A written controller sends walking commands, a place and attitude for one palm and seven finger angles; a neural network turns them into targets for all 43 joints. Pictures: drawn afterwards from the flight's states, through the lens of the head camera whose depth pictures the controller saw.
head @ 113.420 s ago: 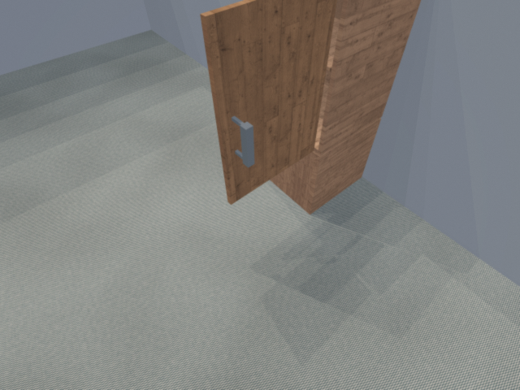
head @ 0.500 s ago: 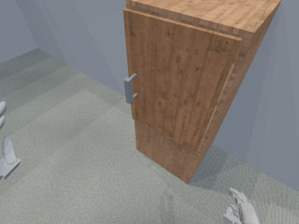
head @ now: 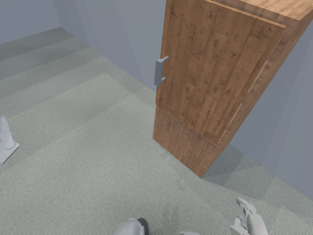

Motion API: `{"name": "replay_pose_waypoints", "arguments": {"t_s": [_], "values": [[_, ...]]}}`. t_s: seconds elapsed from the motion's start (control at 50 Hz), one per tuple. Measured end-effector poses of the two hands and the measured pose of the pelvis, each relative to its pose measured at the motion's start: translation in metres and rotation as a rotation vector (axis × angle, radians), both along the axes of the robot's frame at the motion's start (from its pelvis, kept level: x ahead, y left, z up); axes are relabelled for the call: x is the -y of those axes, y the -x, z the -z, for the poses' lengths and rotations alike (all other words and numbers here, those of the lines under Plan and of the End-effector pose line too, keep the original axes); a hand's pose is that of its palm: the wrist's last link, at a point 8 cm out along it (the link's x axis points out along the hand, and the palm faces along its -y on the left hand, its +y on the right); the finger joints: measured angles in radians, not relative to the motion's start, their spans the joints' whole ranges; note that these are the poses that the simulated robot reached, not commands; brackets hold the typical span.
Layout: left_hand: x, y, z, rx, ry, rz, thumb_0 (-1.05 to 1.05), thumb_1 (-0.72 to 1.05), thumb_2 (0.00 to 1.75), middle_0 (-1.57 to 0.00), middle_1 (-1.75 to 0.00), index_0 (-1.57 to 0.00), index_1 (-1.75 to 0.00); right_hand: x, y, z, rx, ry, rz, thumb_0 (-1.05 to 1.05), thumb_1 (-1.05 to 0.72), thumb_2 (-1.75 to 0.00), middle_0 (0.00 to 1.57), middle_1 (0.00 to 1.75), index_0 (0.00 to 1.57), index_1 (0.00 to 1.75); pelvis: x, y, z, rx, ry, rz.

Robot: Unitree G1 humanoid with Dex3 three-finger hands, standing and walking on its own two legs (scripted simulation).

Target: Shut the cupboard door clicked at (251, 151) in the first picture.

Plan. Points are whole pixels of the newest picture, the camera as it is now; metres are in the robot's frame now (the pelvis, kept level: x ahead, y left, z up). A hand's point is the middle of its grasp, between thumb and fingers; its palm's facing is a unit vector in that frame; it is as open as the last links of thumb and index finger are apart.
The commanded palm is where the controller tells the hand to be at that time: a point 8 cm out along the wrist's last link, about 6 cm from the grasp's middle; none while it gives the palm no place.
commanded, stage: step back with the hand held close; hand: left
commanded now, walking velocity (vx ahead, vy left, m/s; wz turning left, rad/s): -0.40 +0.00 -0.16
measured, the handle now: (161, 71) +0.80 +0.00 -0.05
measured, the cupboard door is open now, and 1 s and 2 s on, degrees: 3 3 3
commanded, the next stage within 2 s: stop stepping back and stand still in 0.14 s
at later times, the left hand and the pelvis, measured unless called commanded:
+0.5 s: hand out of the picture +0.09 +0.32 +0.21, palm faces +0.26 -0.93 -0.27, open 7.4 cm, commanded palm +0.00 +0.37 +0.20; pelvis -0.17 +0.09 +0.03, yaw -8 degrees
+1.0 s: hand out of the picture -0.07 +0.41 +0.21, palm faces +0.23 -0.88 -0.41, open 7.4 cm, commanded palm -0.12 +0.47 +0.20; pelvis -0.32 +0.20 +0.03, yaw -11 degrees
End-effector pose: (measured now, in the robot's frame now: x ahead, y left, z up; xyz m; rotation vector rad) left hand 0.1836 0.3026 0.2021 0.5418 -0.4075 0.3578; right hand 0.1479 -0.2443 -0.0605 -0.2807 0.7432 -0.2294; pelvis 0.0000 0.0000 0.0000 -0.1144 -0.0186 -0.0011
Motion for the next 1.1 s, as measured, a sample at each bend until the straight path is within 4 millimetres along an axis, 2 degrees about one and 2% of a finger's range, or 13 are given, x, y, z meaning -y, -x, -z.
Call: {"name": "replay_pose_waypoints", "arguments": {"t_s": [0.12,0.24,0.32,0.4,0.46,0.5,0.56,0.62,0.66,0.76,0.8,0.94,1.1], "values": [[-0.018,0.055,-0.014,0.067,-0.025,-0.005,0.01,0.89,0.90,-0.22,-0.30,-0.22,-0.30,-0.029,0.013,-0.002,0.035,-0.039,-0.070,0.01,-0.91,-0.90,0.20,0.30,0.20,0.30,-0.008,0.036,0.003,-0.068,0.004,-0.027],[-0.030,0.118,-0.006,0.065,-0.038,-0.026,0.01,0.89,0.90,-0.22,-0.30,-0.22,-0.30,-0.056,0.035,0.005,0.070,-0.049,-0.140,0.01,-0.91,-0.90,0.21,0.30,0.20,0.30,-0.028,0.085,0.012,-0.052,-0.045,0.066],[-0.051,0.123,-0.003,0.124,0.088,-0.014,0.01,0.89,0.90,-0.22,-0.30,-0.22,-0.31,-0.074,0.072,-0.008,0.056,-0.036,-0.086,0.01,-0.91,-0.90,0.21,0.30,0.20,0.30,-0.050,0.091,0.002,-0.008,-0.056,0.106],[-0.068,0.103,0.000,0.113,0.202,0.038,0.01,0.89,0.90,-0.21,-0.30,-0.21,-0.30,-0.088,0.117,-0.026,0.115,-0.026,-0.032,0.01,-0.91,-0.90,0.21,0.30,0.20,0.30,-0.073,0.130,-0.007,0.058,-0.018,0.112],[-0.066,0.105,-0.002,0.036,0.206,0.122,0.01,0.89,0.90,-0.21,-0.30,-0.21,-0.30,-0.095,0.160,-0.044,0.129,-0.034,0.023,0.01,-0.91,-0.90,0.21,0.30,0.20,0.30,-0.085,0.159,-0.019,0.080,-0.003,0.132],[-0.060,0.123,-0.009,-0.023,0.188,0.190,0.01,0.90,0.90,-0.21,-0.30,-0.21,-0.30,-0.098,0.191,-0.054,0.126,-0.036,0.063,0.01,-0.91,-0.90,0.21,0.31,0.20,0.30,-0.094,0.175,-0.028,0.078,0.005,0.137],[-0.061,0.172,-0.023,-0.076,0.054,0.258,0.01,0.90,0.90,-0.21,-0.30,-0.21,-0.30,-0.098,0.230,-0.055,0.120,-0.038,0.110,0.01,-0.90,-0.90,0.21,0.31,0.20,0.30,-0.109,0.198,-0.029,0.048,-0.012,0.119],[-0.073,0.224,-0.025,-0.009,-0.146,0.283,0.01,0.89,0.90,-0.22,-0.30,-0.21,-0.30,-0.095,0.261,-0.025,0.086,0.001,0.133,0.01,-0.90,-0.90,0.21,0.31,0.20,0.30,-0.123,0.225,0.002,0.011,-0.135,0.204],[-0.090,0.239,-0.031,0.068,-0.196,0.279,0.01,0.89,0.90,-0.22,-0.30,-0.22,-0.31,-0.102,0.284,-0.007,0.004,0.025,0.139,0.01,-0.91,-0.90,0.20,0.30,0.20,0.30,-0.134,0.244,0.009,0.020,-0.100,0.202],[-0.157,0.249,-0.029,0.184,0.018,0.083,0.00,0.88,0.90,-0.22,-0.30,-0.22,-0.31,-0.145,0.335,0.003,-0.043,0.005,0.176,0.01,-0.91,-0.90,0.20,0.30,0.20,0.30,-0.164,0.266,0.002,0.001,-0.083,0.167],[-0.172,0.252,-0.018,0.172,0.093,0.051,0.00,0.89,0.90,-0.22,-0.30,-0.22,-0.31,-0.162,0.350,0.006,-0.008,0.001,0.185,0.01,-0.91,-0.90,0.20,0.30,0.20,0.30,-0.180,0.278,0.005,-0.002,-0.072,0.163],[-0.165,0.275,-0.009,-0.012,0.082,0.170,0.01,0.90,0.90,-0.21,-0.30,-0.21,-0.30,-0.221,0.403,-0.004,-0.078,-0.125,0.181,0.01,-0.91,-0.90,0.21,0.30,0.20,0.30,-0.201,0.310,-0.023,0.033,-0.050,0.180],[-0.161,0.294,-0.028,-0.108,-0.062,0.177,0.01,0.89,0.90,-0.22,-0.30,-0.22,-0.30,-0.212,0.411,-0.009,-0.106,-0.115,0.202,0.01,-0.91,-0.90,0.21,0.31,0.20,0.30,-0.199,0.327,-0.034,-0.040,-0.038,0.222]]}}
